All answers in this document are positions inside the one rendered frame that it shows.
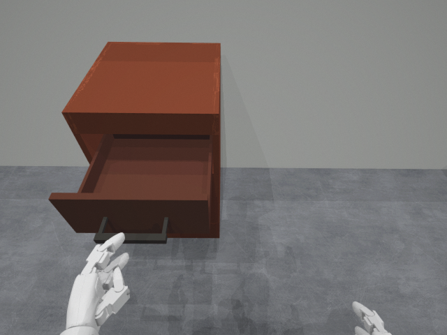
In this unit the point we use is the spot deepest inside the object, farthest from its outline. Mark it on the handle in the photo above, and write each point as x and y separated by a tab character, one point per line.
133	238

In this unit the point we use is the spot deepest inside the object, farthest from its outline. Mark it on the cabinet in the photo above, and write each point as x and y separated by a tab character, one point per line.
152	89

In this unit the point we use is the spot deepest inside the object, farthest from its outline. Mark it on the drawer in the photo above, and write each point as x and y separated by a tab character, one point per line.
136	180

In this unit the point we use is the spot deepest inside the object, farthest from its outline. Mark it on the right robot hand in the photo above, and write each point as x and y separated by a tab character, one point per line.
372	322

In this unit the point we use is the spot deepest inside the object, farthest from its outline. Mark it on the left robot hand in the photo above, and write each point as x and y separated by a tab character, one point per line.
89	304

